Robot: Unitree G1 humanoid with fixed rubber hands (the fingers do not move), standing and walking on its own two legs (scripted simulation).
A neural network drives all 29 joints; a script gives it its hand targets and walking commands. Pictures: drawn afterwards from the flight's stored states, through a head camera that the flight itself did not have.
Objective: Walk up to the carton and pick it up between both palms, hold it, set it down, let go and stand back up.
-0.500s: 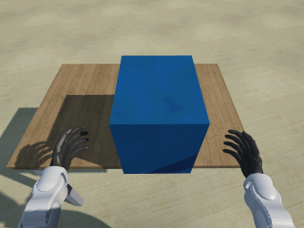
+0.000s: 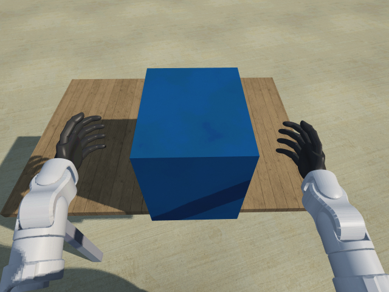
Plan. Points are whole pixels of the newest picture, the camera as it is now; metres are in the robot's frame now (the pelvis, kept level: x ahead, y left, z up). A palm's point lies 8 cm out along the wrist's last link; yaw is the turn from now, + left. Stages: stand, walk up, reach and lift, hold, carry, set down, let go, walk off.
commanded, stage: reach and lift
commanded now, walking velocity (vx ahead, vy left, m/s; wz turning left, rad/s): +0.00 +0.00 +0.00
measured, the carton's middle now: (193, 146) +0.44 +0.04 +0.00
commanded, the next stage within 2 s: none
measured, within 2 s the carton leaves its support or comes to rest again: neither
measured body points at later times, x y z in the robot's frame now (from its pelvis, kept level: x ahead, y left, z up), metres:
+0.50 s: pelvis -0.01 +0.00 +0.00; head +0.00 +0.02 +0.45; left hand +0.39 +0.27 +0.18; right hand +0.41 -0.18 +0.18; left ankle -0.01 +0.14 -0.75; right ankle +0.00 -0.13 -0.75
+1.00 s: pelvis -0.01 +0.00 +0.00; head +0.00 +0.02 +0.45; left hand +0.43 +0.26 +0.18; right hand +0.45 -0.16 +0.18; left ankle -0.01 +0.14 -0.75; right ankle +0.00 -0.13 -0.75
